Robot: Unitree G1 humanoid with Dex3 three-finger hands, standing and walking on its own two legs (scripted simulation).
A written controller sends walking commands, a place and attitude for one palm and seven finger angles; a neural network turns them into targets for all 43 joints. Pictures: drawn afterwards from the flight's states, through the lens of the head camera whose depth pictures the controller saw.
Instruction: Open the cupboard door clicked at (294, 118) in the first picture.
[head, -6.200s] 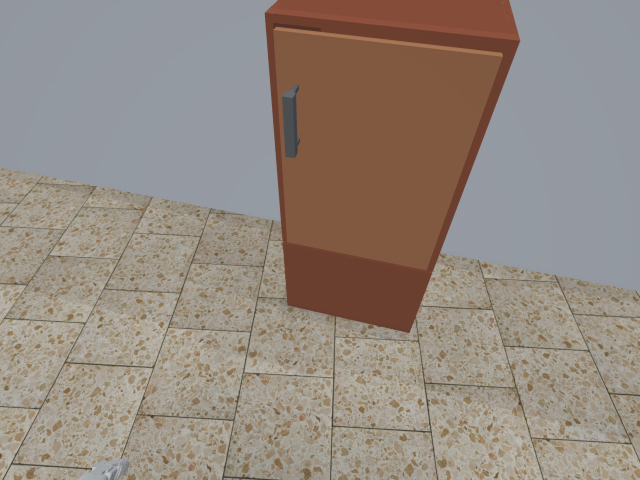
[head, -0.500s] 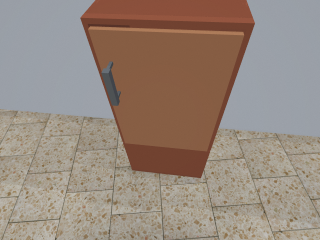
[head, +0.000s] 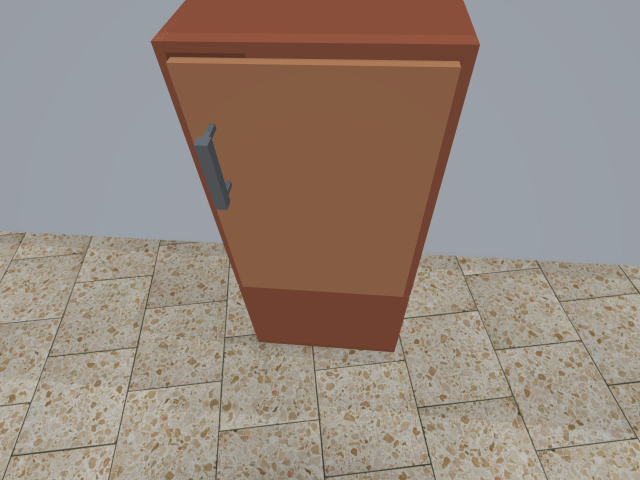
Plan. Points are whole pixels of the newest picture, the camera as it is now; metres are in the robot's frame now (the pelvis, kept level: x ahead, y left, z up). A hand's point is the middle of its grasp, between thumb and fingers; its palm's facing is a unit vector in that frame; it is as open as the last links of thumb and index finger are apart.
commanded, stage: come to a stop and stand still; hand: left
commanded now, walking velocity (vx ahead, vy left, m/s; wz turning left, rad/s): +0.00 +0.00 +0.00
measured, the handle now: (216, 168) +0.58 +0.22 +0.05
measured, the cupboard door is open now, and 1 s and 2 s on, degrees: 0 0 0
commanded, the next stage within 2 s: look again from close up in 0.80 s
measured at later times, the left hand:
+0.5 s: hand out of the picture -0.01 +0.13 -0.17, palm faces +0.06 -0.99 -0.14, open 7.4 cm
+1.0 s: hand out of the picture +0.02 +0.15 -0.17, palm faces +0.05 -0.98 -0.19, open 7.4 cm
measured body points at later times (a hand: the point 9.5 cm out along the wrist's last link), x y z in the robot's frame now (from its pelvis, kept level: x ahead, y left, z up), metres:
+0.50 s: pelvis +0.01 -0.03 +0.01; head +0.03 -0.03 +0.46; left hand -0.01 +0.18 -0.15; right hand -0.01 -0.23 -0.15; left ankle +0.05 +0.13 -0.73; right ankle -0.03 -0.10 -0.73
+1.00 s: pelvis +0.04 -0.02 +0.00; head +0.06 -0.02 +0.45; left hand +0.02 +0.20 -0.15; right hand +0.05 -0.25 -0.16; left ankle +0.05 +0.13 -0.73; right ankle -0.03 -0.10 -0.73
